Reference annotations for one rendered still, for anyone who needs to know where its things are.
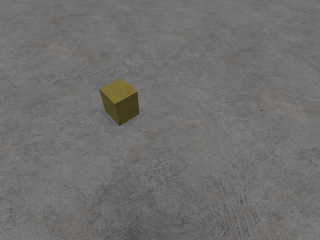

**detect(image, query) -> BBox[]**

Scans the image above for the carton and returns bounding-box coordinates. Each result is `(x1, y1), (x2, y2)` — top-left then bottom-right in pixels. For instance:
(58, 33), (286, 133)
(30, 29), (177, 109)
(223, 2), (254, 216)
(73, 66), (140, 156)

(99, 78), (140, 126)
